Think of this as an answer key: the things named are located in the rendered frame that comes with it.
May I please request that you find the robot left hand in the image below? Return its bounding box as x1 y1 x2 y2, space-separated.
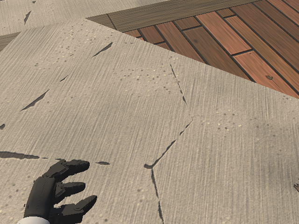
23 159 97 224

